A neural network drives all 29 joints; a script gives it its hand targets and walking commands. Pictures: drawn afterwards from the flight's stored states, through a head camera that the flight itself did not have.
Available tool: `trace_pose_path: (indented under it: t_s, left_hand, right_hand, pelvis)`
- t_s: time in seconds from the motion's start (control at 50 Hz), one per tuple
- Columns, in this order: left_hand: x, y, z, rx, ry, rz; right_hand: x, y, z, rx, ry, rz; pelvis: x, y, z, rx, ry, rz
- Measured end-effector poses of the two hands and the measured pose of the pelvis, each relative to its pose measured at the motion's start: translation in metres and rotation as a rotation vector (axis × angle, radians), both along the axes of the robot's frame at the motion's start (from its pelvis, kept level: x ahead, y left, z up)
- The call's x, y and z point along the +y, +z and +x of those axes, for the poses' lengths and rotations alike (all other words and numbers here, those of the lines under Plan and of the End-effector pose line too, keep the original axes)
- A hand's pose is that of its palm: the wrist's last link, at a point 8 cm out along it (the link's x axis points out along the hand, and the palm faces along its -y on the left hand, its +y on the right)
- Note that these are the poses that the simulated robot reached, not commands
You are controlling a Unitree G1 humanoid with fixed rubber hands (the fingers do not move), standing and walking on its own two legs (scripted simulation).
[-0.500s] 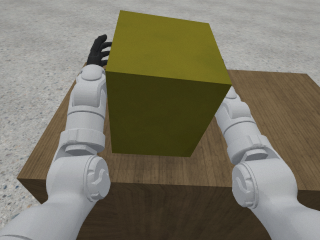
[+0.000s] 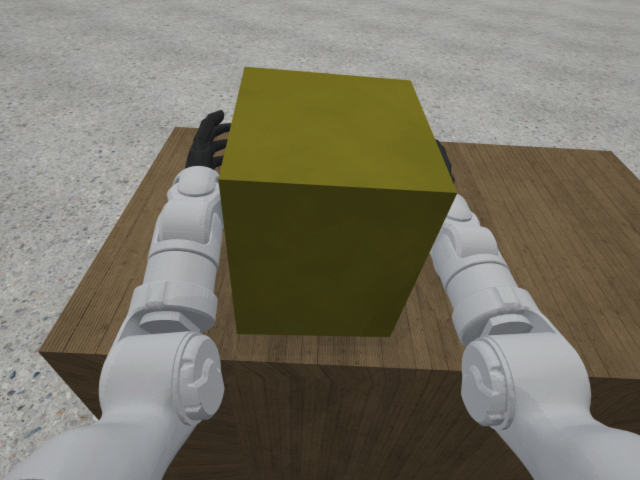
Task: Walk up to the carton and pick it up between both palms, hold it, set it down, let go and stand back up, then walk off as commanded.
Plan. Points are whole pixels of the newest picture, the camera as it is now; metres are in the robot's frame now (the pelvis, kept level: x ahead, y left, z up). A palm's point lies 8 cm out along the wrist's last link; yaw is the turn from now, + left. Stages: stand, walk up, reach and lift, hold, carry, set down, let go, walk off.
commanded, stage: set down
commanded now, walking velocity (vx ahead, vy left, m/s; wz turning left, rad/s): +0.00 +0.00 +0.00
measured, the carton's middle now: (321, 210) +0.40 +0.00 +0.17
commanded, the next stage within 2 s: none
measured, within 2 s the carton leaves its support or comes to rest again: rests again in 1.68 s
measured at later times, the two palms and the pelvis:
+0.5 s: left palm (206, 179) +0.46 +0.15 +0.17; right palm (418, 202) +0.45 -0.14 +0.15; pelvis +0.03 +0.00 +0.00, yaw +0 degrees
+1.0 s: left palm (202, 199) +0.42 +0.15 +0.16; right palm (421, 221) +0.41 -0.14 +0.14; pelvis +0.00 +0.00 +0.00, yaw +0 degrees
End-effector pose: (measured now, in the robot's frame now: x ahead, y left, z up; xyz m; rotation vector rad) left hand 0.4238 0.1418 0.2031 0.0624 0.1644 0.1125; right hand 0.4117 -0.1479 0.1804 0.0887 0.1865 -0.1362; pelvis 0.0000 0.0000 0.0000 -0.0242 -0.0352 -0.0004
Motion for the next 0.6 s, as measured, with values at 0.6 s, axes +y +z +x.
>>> trace_pose_path:
  t_s: [0.6]
  left_hand:
    - [0.004,-0.042,0.029,0.047,0.013,0.004]
  right_hand:
    - [0.005,-0.047,0.029,0.045,0.010,-0.014]
  pelvis:
    - [0.000,0.001,0.027,0.039,-0.001,0.001]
